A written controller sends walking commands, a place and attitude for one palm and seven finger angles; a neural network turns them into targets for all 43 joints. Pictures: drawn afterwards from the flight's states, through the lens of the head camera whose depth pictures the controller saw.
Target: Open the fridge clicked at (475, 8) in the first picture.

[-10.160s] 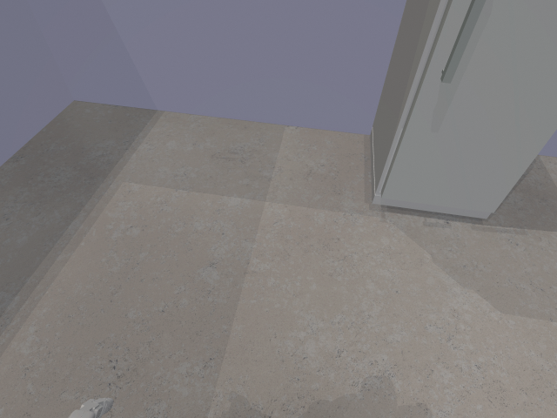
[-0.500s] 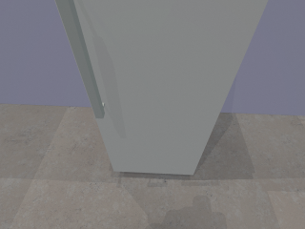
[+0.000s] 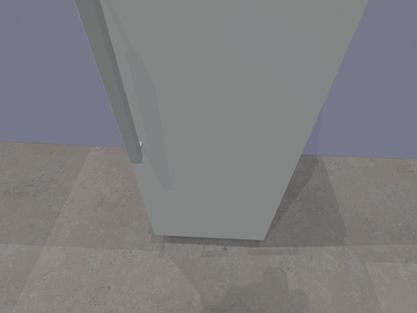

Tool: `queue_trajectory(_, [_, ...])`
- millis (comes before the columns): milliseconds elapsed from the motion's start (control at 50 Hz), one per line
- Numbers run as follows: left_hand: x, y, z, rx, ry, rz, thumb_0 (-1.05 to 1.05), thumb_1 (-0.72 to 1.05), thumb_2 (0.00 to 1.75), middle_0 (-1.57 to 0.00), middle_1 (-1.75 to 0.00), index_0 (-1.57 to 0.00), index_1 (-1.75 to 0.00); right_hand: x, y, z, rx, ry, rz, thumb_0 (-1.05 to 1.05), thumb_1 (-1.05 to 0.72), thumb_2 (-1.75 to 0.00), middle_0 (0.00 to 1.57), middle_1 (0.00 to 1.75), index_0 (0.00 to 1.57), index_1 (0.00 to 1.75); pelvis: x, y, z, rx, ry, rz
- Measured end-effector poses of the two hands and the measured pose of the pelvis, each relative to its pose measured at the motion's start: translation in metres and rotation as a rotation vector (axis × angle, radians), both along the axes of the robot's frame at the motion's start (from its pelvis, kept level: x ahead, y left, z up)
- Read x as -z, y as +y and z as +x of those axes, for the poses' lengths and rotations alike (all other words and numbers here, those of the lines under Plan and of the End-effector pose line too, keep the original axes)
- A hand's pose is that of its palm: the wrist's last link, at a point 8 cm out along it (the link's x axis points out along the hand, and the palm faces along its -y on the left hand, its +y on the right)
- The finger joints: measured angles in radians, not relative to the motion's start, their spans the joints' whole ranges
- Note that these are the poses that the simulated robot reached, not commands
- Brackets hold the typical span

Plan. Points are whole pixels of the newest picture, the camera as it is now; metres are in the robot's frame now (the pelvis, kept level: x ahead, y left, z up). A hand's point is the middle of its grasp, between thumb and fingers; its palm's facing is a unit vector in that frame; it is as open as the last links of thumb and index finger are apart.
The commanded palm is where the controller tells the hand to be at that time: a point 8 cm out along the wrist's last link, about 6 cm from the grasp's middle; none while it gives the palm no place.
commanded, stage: look again from close up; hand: left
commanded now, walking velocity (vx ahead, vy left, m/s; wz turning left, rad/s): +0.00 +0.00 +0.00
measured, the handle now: (120, 88) +0.52 +0.23 +0.16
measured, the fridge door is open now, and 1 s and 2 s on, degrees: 0 0 0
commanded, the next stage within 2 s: raise the hand to about handle height in 0.30 s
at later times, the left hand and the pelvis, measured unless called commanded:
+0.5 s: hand out of the picture +0.08 +0.20 -0.12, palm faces +0.22 -0.95 -0.23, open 7.3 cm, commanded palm +0.10 +0.23 -0.06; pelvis -0.01 +0.00 +0.00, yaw +0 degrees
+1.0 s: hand (81, 303) +0.14 +0.22 +0.00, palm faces +0.14 -0.99 -0.07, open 9.7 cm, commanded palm +0.13 +0.27 +0.00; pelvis -0.04 +0.01 -0.08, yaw +4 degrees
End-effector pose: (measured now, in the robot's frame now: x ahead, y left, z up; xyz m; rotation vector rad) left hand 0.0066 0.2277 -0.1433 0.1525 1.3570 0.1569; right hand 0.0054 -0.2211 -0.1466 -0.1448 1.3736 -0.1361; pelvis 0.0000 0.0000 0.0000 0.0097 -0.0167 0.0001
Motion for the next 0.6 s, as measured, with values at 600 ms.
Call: queue_trajectory(600, [-0.151, 0.019, 0.15, -0.032, -1.057, 0.088, 0.03, 0.87, 0.87, -0.21, -0.34, -0.2, -0.35, -0.027, -0.021, 0.08, -0.019, -0.558, -0.084, 0.01, -0.92, -0.9, 0.2, 0.3, 0.2, 0.3, 0.012, 0.008, -0.016, -0.035, 0.03, 0.0])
